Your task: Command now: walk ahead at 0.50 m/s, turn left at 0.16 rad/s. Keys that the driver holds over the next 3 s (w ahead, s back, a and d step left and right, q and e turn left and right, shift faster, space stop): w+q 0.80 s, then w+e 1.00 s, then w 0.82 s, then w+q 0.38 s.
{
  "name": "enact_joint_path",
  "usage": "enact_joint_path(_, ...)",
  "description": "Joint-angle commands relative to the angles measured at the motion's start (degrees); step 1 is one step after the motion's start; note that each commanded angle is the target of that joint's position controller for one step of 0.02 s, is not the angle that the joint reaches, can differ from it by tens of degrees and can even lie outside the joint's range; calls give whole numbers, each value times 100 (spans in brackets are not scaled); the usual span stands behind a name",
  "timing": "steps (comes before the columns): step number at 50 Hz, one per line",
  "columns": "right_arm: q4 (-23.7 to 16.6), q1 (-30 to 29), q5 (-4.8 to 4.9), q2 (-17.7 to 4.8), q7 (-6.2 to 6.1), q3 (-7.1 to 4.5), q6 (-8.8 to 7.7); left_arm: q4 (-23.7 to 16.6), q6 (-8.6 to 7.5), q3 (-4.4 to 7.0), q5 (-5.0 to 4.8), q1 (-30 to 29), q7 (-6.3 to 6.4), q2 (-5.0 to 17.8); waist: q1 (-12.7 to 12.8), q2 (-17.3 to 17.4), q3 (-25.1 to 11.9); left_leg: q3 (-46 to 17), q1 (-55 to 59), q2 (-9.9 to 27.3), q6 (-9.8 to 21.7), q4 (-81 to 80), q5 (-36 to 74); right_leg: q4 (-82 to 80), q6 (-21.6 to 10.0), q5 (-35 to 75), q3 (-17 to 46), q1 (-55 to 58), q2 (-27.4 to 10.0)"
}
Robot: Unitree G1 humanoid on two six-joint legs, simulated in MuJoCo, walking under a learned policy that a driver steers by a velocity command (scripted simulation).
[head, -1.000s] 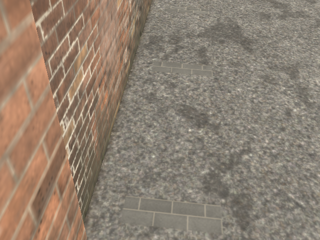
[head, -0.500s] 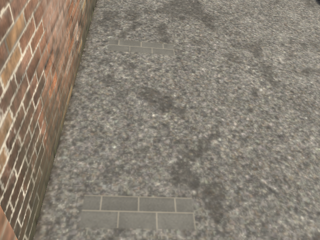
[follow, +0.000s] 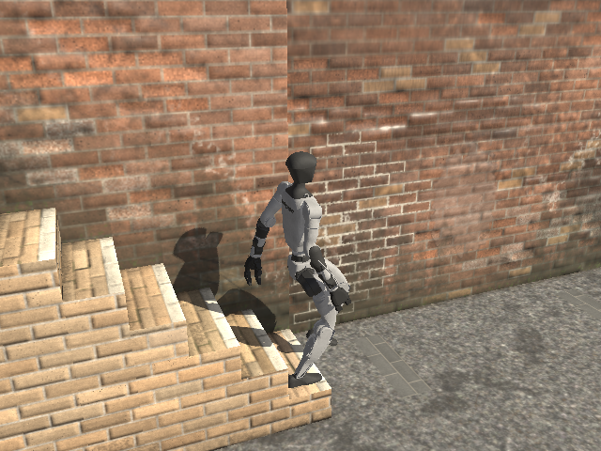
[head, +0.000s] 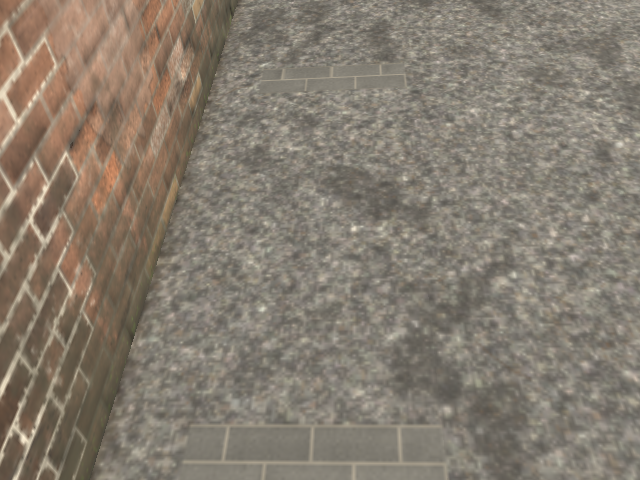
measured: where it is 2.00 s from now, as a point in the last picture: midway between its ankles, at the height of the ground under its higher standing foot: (339, 320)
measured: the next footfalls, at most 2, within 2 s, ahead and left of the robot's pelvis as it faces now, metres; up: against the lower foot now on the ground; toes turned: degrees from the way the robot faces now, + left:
left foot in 0.42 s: +0.42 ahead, +0.03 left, -0.19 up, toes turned +11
right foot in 0.80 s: +0.68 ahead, -0.09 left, -0.20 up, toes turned +30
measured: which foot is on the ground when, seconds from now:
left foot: up 0.00-0.40, down 0.42-0.82, up 0.84-1.00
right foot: down 0.00-0.40, up 0.42-0.78, down 0.80-1.00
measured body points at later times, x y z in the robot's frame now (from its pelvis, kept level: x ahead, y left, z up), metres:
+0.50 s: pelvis +0.32 -0.01 -0.18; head +0.37 -0.01 +0.27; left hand +0.17 +0.18 -0.32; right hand +0.48 -0.22 -0.33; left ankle +0.38 +0.02 -0.91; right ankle +0.17 -0.13 -0.65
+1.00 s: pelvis +0.59 -0.03 -0.16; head +0.62 -0.03 +0.29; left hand +0.55 +0.24 -0.28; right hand +0.80 -0.24 -0.29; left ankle +0.53 +0.08 -0.83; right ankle +0.65 -0.11 -0.90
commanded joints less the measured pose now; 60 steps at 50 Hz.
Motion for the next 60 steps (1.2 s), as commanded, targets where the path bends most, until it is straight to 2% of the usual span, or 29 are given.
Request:
enact_joint_path(1, -29, 318, 130, -317, 72, 8, -20, -346, -282, 114, -182, -765, 114, 834, -605, -839, 621, -287, 878, -82, 174, -1940, 2338, -1672, 236, 2018, 1453, -884, -1138)
enact_joint_path(4, -191, -719, 55, -59, 192, 78, -117, -224, -315, 81, -39, -206, 238, 601, -31, -596, 883, -250, 604, -208, 395, -2742, 2792, -1397, 74, 1255, 1513, -28, -1131)
enact_joint_path(9, -435, -1537, -14, -164, 137, 23, -261, 157, -351, 117, 276, 1037, 297, 471, 603, -503, 1420, -212, -831, -185, 543, -2954, 1675, -501, 114, 2855, 1457, 1667, -1192)
enact_joint_path(11, -618, -1810, -20, -118, 162, 67, -292, 128, -333, 149, 241, 1186, 322, 521, 769, -622, 1429, -23, -1177, -129, 543, -3039, 1191, -185, 170, 3555, 1366, 2198, -1229)
enact_joint_path(14, -829, -2242, 26, 55, 294, 205, -315, 127, -124, 32, 175, 1158, 414, 299, 818, -358, 1341, 751, 34, -223, 663, -3661, 1869, 247, 386, 3574, 879, 1474, -866)
enact_joint_path(16, -778, -1852, 57, 179, 389, 328, -323, -92, -78, 44, 104, 454, 400, 422, 471, -299, 1260, 956, 1455, -55, 659, -4289, 2343, 594, 341, 3338, 829, 547, -951)
enact_joint_path(19, 11, 308, 6, -530, 281, 115, -174, -149, -83, 88, 7, -64, 416, 640, -532, 6, 293, 1114, 4554, -150, 751, -4792, 2101, 2745, 451, 4556, 334, -211, -897)
enact_joint_path(20, 270, 1319, -21, -718, 233, -13, -130, -256, -65, 176, -15, -541, 431, 895, -1306, 401, 213, 675, 5601, 251, 1201, -5462, 2196, 4852, 621, 3128, -2, -1025, -554)
enact_joint_path(21, 595, 2344, 45, -859, 198, -113, -96, -558, -90, 323, -4, -1566, 373, 1159, -2022, 903, 114, 379, 6547, 583, 1678, -6022, 2952, 7072, 784, -1093, -798, -1946, 323)
enact_joint_path(22, 479, 2255, -30, -913, 160, -38, -171, -1100, -131, 335, -235, -1143, 375, 1105, -1120, 520, -669, -1119, 8557, 1716, 2206, -3741, 5370, 7211, 802, -1899, -101, -3885, -39)
enact_joint_path(23, 419, 2464, 25, -955, 72, -41, -217, -1314, -107, 263, -180, -1330, 370, 1114, -1248, -92, -1224, -2399, 9198, 2441, 2893, -3919, 3998, 6882, 849, -1621, 485, -4965, -439)
enact_joint_path(24, 196, 2108, 99, -848, -44, -74, -218, -1355, -113, 242, -21, -1288, 371, 1060, -999, -727, -1072, -2573, 8324, 2303, 2810, -4511, 2515, 6382, 747, -1039, 565, -4830, -693)
enact_joint_path(25, 1, 1350, 65, -904, -234, -74, -338, -1458, -162, 219, 35, -1272, 265, 921, -506, -626, -1067, -3084, 7497, 2390, 2752, -5228, 155, 5458, 623, 105, 955, -4713, -833)
enact_joint_path(26, -268, 806, 120, -763, -278, -15, -380, -1566, -118, 250, 138, -1498, 150, 916, -116, -1157, -620, -3017, 5624, 2064, 2534, -5891, -228, 4123, 705, 692, 792, -3751, -870)
enact_joint_path(27, -365, 484, 117, -768, -296, 13, -438, -1715, 22, 301, 183, -1839, 115, 869, 157, -1149, -73, -2881, 4206, 1839, 2446, -6056, 396, 3118, 897, 725, 927, -2897, -992)
enact_joint_path(29, -464, 709, 43, -928, -233, -13, -536, -1810, 131, 252, 100, -2097, 141, 679, 167, -1118, -5, -2293, 3087, 1436, 2341, -5916, 1807, 1998, 1073, 958, 637, -1872, -980)
enact_joint_path(32, -452, 1041, 189, -827, -125, -43, -514, -2031, 69, 156, -46, -2775, 98, 465, -122, -374, -316, -1423, 2907, 530, 1673, -5694, 1749, 431, 894, 2363, 391, -807, -724)
enact_joint_path(34, -417, 1372, 245, -871, -95, -71, -430, -2337, 132, 154, -42, -3546, 104, 611, -419, -154, -222, -1756, 3571, 472, 1433, -5666, 1031, -152, 930, 2540, 419, -1197, -582)
enact_joint_path(36, -423, 1633, 166, -885, -84, -90, -351, -2634, 128, 144, -66, -4119, 68, 724, -610, -84, -42, -2076, 4016, 564, 1312, -5550, 582, -722, 920, 2220, 427, -1362, -472)
enact_joint_path(39, -593, 1401, 77, -1095, -79, -177, -331, -2609, -59, 208, -70, -3493, 65, 1013, -87, -26, -159, -2229, 3688, 417, 976, -4918, -25, -1746, 722, 1786, 570, 157, -305)
enact_joint_path(40, -739, 1257, 78, -1052, -22, -188, -405, -2455, -154, 342, 2, -2859, 122, 1412, 217, -433, -445, -1903, 3157, 120, 760, -4090, -182, -1882, 573, 1586, 895, 1250, -700)
enact_joint_path(41, -921, 1244, 159, -625, 11, -80, -503, -2374, -186, 459, 95, -1879, 221, 1878, 578, -1129, -1222, -1024, 2575, -192, 559, -2638, -1562, -2073, 208, 817, 2164, 2437, -2160)
enact_joint_path(42, -1013, 1810, 269, -526, 31, -81, -492, -2321, -97, 583, 136, -1739, 279, 2248, 260, -1993, -1479, -291, 1344, -753, 478, -1522, -3701, -2728, -500, 412, 4395, 2984, -3023)
enact_joint_path(43, -840, 1885, 110, -741, 27, -107, -394, -2271, -58, 560, 61, -1887, 219, 1818, 75, -1328, -865, -237, 930, -301, 503, -936, -3470, -2757, -697, -144, 4526, 2475, -2878)
enact_joint_path(44, -850, 1517, 19, -675, 78, -104, -354, -2332, -66, 463, -15, -2192, 140, 1340, 38, -754, -264, -263, 889, -144, 493, -804, -2913, -2784, -631, 55, 3729, 1920, -2486)
enact_joint_path(46, -1033, 1078, -63, -601, 157, -123, -320, -2318, -112, 384, -56, -2516, 56, 1056, -194, -763, 88, -173, 1234, 142, 363, -1269, -2439, -2945, -454, 1587, 2613, 1083, -1956)
enact_joint_path(50, -1190, 831, -126, -530, 217, -88, -217, -2099, -237, 418, -170, -2182, -6, 1145, -379, -996, -258, 267, 1814, 204, 22, -1947, -2155, -2901, -526, 3712, 1923, 813, -1498)
enact_joint_path(56, -1664, -637, 29, -466, 168, 88, -213, -1880, -96, 589, -179, -1538, 45, 1520, -53, -1066, 111, 418, 2445, 131, -217, -3983, -1443, -3133, -494, 2475, 2034, 306, -1359)
enact_joint_path(60, -1679, -457, 59, -617, 69, 74, -322, -1878, -70, 650, -173, -1411, 30, 1641, -279, -958, -44, 407, 3669, 4, -89, -4777, -1319, -2563, -311, 2668, 2271, 92, -1342)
